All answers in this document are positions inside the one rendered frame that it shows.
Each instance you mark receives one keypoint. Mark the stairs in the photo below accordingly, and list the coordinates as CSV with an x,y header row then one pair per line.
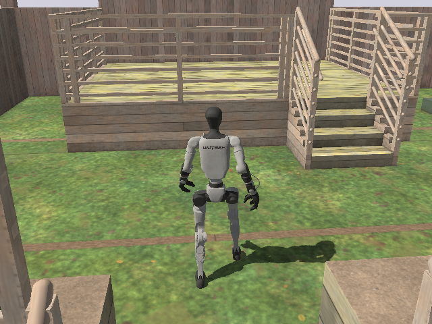
x,y
345,135

